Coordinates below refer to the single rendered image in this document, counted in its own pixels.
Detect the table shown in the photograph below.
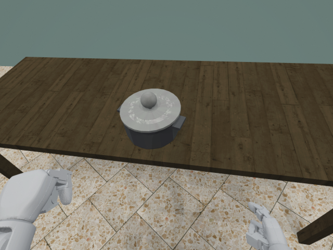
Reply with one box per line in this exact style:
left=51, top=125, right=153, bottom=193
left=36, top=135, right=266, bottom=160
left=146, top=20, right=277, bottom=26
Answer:
left=0, top=57, right=333, bottom=245

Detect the left robot hand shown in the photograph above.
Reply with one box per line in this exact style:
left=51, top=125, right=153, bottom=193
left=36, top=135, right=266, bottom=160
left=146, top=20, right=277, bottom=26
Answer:
left=0, top=168, right=72, bottom=223

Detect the knob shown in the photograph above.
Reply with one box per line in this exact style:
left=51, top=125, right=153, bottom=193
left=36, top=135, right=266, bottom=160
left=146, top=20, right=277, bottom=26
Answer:
left=140, top=92, right=157, bottom=108

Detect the right robot hand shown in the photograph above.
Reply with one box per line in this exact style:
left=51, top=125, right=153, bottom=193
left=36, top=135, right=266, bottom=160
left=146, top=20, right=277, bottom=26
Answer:
left=246, top=202, right=288, bottom=250

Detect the lid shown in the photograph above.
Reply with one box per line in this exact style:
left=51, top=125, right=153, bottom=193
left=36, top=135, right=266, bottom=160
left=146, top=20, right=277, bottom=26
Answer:
left=120, top=89, right=181, bottom=133

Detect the pot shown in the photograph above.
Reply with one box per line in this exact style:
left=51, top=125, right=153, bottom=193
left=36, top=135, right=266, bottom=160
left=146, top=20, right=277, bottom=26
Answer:
left=117, top=105, right=186, bottom=149

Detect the robot left forearm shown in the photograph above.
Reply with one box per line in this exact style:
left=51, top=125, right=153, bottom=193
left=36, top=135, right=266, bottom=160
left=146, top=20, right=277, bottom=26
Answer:
left=0, top=219, right=36, bottom=250

